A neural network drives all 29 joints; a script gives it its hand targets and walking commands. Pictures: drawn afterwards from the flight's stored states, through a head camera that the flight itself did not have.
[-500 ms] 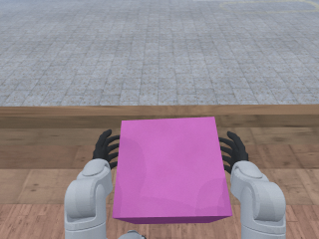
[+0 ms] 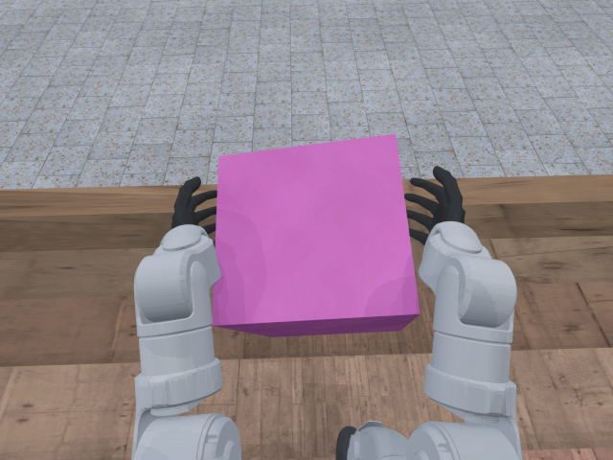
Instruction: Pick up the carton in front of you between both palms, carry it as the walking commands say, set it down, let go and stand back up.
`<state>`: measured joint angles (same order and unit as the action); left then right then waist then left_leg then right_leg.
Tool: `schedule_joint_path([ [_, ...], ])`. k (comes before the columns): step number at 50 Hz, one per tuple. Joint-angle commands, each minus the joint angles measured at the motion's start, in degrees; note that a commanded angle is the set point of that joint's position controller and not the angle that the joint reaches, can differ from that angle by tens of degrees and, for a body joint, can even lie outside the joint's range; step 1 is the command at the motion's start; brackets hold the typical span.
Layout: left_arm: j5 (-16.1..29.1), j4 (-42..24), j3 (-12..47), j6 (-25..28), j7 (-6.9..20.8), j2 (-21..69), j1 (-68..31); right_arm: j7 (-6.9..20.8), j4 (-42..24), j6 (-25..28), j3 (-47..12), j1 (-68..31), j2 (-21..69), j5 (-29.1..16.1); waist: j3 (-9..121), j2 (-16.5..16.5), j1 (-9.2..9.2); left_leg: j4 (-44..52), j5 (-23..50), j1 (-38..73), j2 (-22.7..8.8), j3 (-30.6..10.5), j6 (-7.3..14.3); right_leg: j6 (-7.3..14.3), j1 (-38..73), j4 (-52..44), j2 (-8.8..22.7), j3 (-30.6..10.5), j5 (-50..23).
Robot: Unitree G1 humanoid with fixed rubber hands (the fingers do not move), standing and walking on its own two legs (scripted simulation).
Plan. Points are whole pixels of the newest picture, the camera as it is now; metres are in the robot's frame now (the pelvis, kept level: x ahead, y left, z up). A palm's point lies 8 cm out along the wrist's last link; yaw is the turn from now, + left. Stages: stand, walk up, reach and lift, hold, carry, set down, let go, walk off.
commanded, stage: carry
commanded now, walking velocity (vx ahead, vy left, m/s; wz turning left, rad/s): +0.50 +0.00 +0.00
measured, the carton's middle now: (321, 255) +0.37 +0.00 +0.02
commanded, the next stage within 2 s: none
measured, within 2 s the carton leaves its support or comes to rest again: neither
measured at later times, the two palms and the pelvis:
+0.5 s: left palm (230, 122) +0.67 +0.16 +0.01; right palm (388, 137) +0.64 -0.14 +0.00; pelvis +0.32 +0.03 -0.14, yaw +0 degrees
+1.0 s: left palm (251, 97) +0.98 +0.16 -0.16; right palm (358, 97) +0.99 -0.13 -0.17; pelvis +0.65 -0.01 -0.26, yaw +0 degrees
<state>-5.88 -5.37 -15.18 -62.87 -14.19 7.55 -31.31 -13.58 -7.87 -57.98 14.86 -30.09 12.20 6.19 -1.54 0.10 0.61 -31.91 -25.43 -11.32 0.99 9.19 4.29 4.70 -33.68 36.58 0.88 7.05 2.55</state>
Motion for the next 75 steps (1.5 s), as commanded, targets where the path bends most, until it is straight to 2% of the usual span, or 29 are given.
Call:
schedule_joint_path([
  [1, 18.80, -4.37, 38.81, -0.04, 10.39, 46.76, -32.43, 8.57, -0.36, -5.27, -39.62, -25.19, 45.91, -15.46, 33.12, 17.10, -5.78, -41.50, -0.06, -23.16, 4.63, -4.45, -1.51, 11.86, 48.96, -8.31, 14.90, -30.48, -26.94],
  [3, 20.11, -4.15, 41.40, -0.17, 10.81, 49.46, -31.11, 8.23, -1.05, -5.44, -38.93, -23.86, 44.98, -14.52, 30.15, 13.63, -8.45, -48.06, -8.89, -39.35, 2.55, -10.31, -0.86, 14.37, 55.69, -6.33, 14.88, -32.69, -16.89],
  [7, 25.16, -7.15, 46.35, 1.32, 12.59, 54.33, -37.99, 7.68, -5.25, -3.32, -35.79, -29.35, 43.44, -12.91, 24.23, 1.43, -6.57, -17.89, 2.19, -30.89, -0.21, -8.69, -3.76, 7.78, 40.75, -8.62, 10.71, -23.85, -7.34],
  [12, 23.15, -3.15, 45.16, 1.51, 11.23, 50.86, -30.73, 7.62, -7.30, -2.73, -36.53, -27.52, 38.42, -12.81, 22.21, 0.43, -8.00, -1.71, 44.91, -17.92, -1.41, -5.55, -3.24, 4.16, 30.36, 5.73, 3.25, -11.26, 16.82],
  [15, 17.83, 3.44, 40.08, -0.42, 8.95, 45.55, -21.51, 6.83, -4.39, -4.96, -35.56, -24.71, 32.60, -12.21, 18.08, 0.47, -3.06, 9.15, 50.71, -0.12, -1.59, -3.96, -2.64, 3.09, 17.05, 10.97, 2.76, -7.81, 17.87],
  [17, 15.29, 4.99, 35.91, -1.71, 7.78, 41.98, -23.45, 6.81, -2.23, -6.26, -34.39, -24.33, 29.39, -11.78, 19.31, 2.46, 7.72, 4.21, 44.37, 11.46, -4.54, -4.91, 3.47, -0.70, 10.84, 35.80, 0.98, -0.17, 3.67],
  [18, 14.21, 4.90, 33.56, -2.45, 6.92, 40.32, -25.11, 6.64, -0.94, -6.60, -33.58, -25.26, 28.58, -12.58, 18.91, -8.69, 10.39, 2.54, 51.42, 18.32, -9.58, -12.13, 6.62, -1.78, -1.01, 51.62, -2.57, -1.03, 25.23],
  [19, 12.69, 6.55, 30.44, -3.44, 6.09, 37.67, -25.52, 5.88, 1.41, -6.73, -32.48, -26.36, 27.62, -13.44, 21.63, -15.29, 7.12, -8.29, 65.35, 27.02, -13.80, -21.22, 6.70, -1.74, -14.52, 58.47, -4.43, -3.84, 38.17],
  [20, 11.96, 6.00, 29.55, -4.09, 5.59, 37.18, -25.20, 5.44, -0.40, -6.52, -33.32, -29.26, 28.13, -15.42, 21.96, -14.18, 4.00, -0.65, 41.16, 21.89, -17.51, -38.16, 8.94, -1.47, -19.04, 59.82, -4.02, -6.65, 32.59],
  [21, 12.16, 2.54, 28.84, -4.12, 5.22, 37.83, -27.01, 5.61, -2.14, -6.61, -35.48, -35.20, 33.24, -19.35, 20.21, -12.20, 2.32, 2.60, 25.64, 15.72, -19.11, -41.58, 12.15, -0.52, -18.87, 57.33, -3.13, -8.61, 32.32],
  [22, 12.07, 4.69, 28.16, -4.35, 4.98, 39.30, -28.32, 6.02, -0.89, -6.67, -36.74, -37.09, 36.25, -22.00, 16.92, -3.17, 0.28, 5.12, 14.83, 7.31, -17.28, -40.45, 10.87, -0.97, -15.64, 46.31, 0.92, -11.44, 24.30],
  [24, 11.84, 5.86, 27.70, -3.12, 5.72, 43.25, -29.46, 6.88, -0.38, -5.80, -37.91, -42.08, 42.36, -24.48, 18.97, 0.89, 1.39, 5.02, 17.75, 1.54, -15.70, -37.16, 11.41, -2.99, -8.68, 33.72, 1.70, -9.92, 17.21],
  [30, 15.65, 3.76, 34.23, 3.43, 10.16, 55.65, -36.01, 9.98, 4.49, -1.16, -41.55, -43.06, 56.66, -23.69, 28.05, -4.56, 3.46, -4.30, 36.62, 12.04, -14.94, -32.33, 11.40, -1.73, -13.37, 31.00, 1.08, -9.05, 7.95],
  [36, 13.95, 6.16, 37.90, 7.17, 11.72, 54.99, -26.28, 9.95, 6.76, 3.31, -42.78, -29.76, 55.76, -18.87, 24.79, -2.29, 9.67, -18.23, 35.08, 20.31, -1.14, -18.51, 5.58, -2.63, -12.39, -0.53, -4.16, 0.23, -14.14],
  [39, 12.50, 5.17, 37.19, 7.65, 11.15, 52.44, -22.46, 10.25, 5.42, 4.14, -43.80, -28.20, 53.19, -19.66, 21.13, -5.67, 5.83, -21.70, 27.81, 5.30, -0.18, -14.72, 3.68, -1.97, 11.20, -15.05, -4.79, 1.60, -26.30],
  [41, 11.27, 4.39, 35.46, 7.38, 10.13, 48.41, -21.90, 9.56, 4.41, 4.21, -44.27, -28.85, 51.34, -20.16, 26.92, -3.44, -5.94, -44.18, 41.34, -7.33, -2.26, -8.96, 0.86, 1.21, 35.73, -10.57, -2.83, 2.25, -23.96],
  [43, 10.57, 6.86, 34.88, 6.54, 8.58, 42.58, -18.24, 8.39, 5.79, 2.85, -41.87, -25.82, 46.45, -18.58, 30.07, 13.92, -7.31, -72.58, -17.36, -40.48, 4.85, -9.37, -3.40, 12.15, 60.93, 5.22, 14.98, -25.12, -48.23],
  [44, 12.66, 4.32, 37.57, 6.42, 8.12, 44.43, -20.98, 7.66, 4.21, 2.78, -40.04, -24.06, 44.55, -17.23, 34.27, 10.90, -5.49, -71.23, -13.65, -46.18, 2.89, -13.24, -2.67, 16.08, 61.84, 2.76, 19.38, -38.09, -22.92],
  [45, 14.96, 2.74, 39.99, 6.21, 8.32, 47.28, -22.61, 6.80, 3.53, 2.66, -38.38, -22.96, 43.01, -16.17, 31.71, 2.47, -6.10, -66.00, -10.94, -45.68, 1.09, -13.24, -2.38, 16.65, 54.42, -0.54, 19.52, -38.48, -9.55],
  [48, 20.08, 1.22, 42.04, 6.55, 9.45, 49.99, -29.73, 5.62, 0.45, 3.30, -34.75, -27.13, 41.36, -13.93, 23.30, -7.00, -3.38, -41.65, 0.80, -35.94, -3.46, -15.04, -2.88, 14.83, 29.63, -3.70, 15.96, -35.37, -6.59],
  [51, 21.64, 2.14, 42.70, 7.09, 10.55, 54.34, -29.95, 6.06, -1.60, 4.29, -36.87, -31.97, 44.19, -14.06, 23.77, 3.66, -4.33, -32.00, 12.62, -29.64, -2.82, -10.25, -3.01, 13.83, 24.20, -1.94, 14.10, -29.52, -10.40],
  [60, 17.79, 6.86, 39.24, 7.95, 9.59, 48.50, -18.98, 5.13, 0.76, 4.07, -38.05, -26.01, 40.36, -12.19, 19.24, 5.54, -8.02, 5.21, 43.66, -13.88, 2.81, 0.07, -2.37, 5.16, 23.82, 14.80, -0.40, -13.63, -4.01],
  [63, 16.52, 6.38, 37.76, 7.39, 8.84, 46.29, -18.42, 4.65, 1.07, 3.08, -36.45, -23.44, 38.59, -11.19, 24.65, 3.87, 0.82, 11.33, 46.82, 6.65, 1.10, -0.49, 1.53, 1.11, 19.14, 37.68, 0.16, -6.47, -15.04],
  [65, 15.85, 7.35, 36.64, 6.53, 8.18, 44.88, -19.26, 3.92, 4.47, 2.41, -34.35, -20.61, 34.62, -10.40, 28.47, -12.38, 6.49, -7.68, 72.15, 34.53, -16.68, -22.54, 11.31, -3.69, -13.64, 65.24, -6.33, -6.19, 38.04],
  [66, 15.07, 8.30, 35.76, 6.12, 7.67, 43.49, -16.85, 3.61, 4.78, 2.43, -35.01, -20.15, 35.37, -11.14, 33.74, -12.64, 5.80, -4.40, 51.78, 39.33, -22.37, -39.70, 15.14, -3.49, -23.77, 66.17, -5.50, -10.37, 34.43],
  [67, 15.13, 4.97, 34.66, 6.51, 7.24, 44.65, -18.16, 4.08, 2.11, 2.53, -38.23, -24.52, 38.88, -14.91, 33.11, -5.26, 6.55, -2.31, 36.15, 38.54, -21.98, -39.49, 16.83, -2.72, -27.54, 61.27, -2.00, -13.21, 31.27],
  [69, 13.99, 4.74, 33.29, 6.85, 7.24, 46.12, -21.34, 5.47, -1.50, 3.64, -42.60, -31.78, 43.72, -20.02, 27.11, 1.85, 4.83, -2.00, 29.66, 22.54, -18.14, -34.89, 14.77, -2.17, -22.56, 48.18, 0.47, -13.32, 24.76],
  [72, 12.74, 4.35, 32.74, 8.40, 8.57, 48.79, -23.28, 7.42, -2.75, 4.50, -46.37, -38.21, 49.95, -23.90, 22.81, 1.49, 2.53, 0.64, 27.70, 3.47, -16.51, -30.92, 13.61, -3.12, -10.12, 29.20, 1.63, -10.87, 15.49],
  [75, 12.46, 4.85, 34.88, 9.58, 9.41, 51.76, -22.66, 8.83, 0.10, 5.40, -46.72, -36.76, 52.75, -23.80, 24.53, -7.76, 3.03, -3.04, 33.85, -0.07, -10.90, -19.87, 10.79, -2.31, -0.97, 17.29, -0.39, -6.09, 2.31],
])
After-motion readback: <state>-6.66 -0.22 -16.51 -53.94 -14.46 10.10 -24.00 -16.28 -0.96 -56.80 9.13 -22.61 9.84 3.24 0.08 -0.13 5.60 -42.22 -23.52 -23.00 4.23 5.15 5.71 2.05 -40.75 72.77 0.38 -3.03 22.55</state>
